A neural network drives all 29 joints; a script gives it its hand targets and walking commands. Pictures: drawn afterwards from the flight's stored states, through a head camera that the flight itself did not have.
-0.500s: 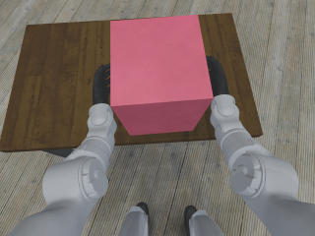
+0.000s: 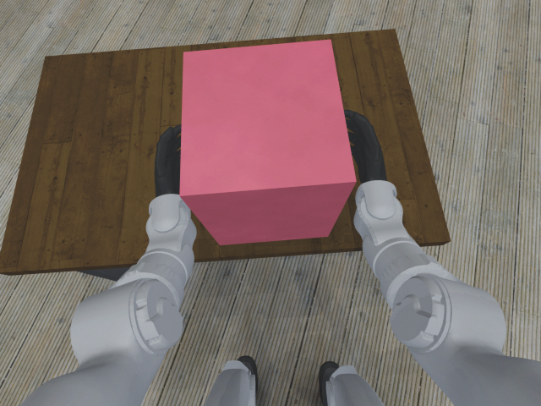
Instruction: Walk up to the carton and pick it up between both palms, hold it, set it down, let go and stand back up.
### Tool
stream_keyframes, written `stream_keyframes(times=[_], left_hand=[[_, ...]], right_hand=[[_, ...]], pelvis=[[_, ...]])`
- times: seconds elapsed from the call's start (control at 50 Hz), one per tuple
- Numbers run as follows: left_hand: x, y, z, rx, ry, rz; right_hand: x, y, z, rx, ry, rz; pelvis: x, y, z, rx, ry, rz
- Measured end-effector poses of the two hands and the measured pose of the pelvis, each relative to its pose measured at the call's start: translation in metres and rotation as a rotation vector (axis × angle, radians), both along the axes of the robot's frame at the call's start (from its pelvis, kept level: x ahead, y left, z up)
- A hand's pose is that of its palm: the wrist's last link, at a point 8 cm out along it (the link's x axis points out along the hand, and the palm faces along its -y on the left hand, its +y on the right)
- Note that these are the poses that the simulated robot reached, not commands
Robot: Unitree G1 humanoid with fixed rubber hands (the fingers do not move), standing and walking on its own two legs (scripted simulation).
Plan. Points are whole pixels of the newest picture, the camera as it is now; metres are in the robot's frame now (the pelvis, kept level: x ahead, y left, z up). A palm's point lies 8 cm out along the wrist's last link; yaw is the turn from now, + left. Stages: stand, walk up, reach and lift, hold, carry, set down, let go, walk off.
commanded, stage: reach and lift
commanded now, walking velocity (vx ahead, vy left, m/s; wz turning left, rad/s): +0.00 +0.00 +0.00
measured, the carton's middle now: (266, 158) +0.49 +0.04 -0.05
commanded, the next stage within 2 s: none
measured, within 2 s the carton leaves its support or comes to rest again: neither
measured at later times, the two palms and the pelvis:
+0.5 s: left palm (171, 185) +0.43 +0.18 -0.03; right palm (367, 169) +0.45 -0.11 -0.02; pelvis +0.00 +0.01 +0.00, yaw -1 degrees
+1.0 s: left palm (171, 186) +0.43 +0.18 -0.03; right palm (367, 170) +0.45 -0.11 -0.02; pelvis -0.01 +0.00 -0.01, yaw +0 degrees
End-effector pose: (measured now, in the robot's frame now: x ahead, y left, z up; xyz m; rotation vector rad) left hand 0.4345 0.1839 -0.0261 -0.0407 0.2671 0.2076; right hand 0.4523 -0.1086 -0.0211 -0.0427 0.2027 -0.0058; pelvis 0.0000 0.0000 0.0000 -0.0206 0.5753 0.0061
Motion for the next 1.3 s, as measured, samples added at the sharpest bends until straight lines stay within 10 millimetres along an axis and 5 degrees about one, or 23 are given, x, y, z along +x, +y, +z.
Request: stream_keyframes(times=[1.3], left_hand=[[-0.011,0.0,-0.002,-0.041,-0.072,0.024]], right_hand=[[-0.008,0.001,0.003,-0.012,-0.04,0.002]], pelvis=[[-0.012,-0.003,-0.007,-0.029,0.046,0.017]])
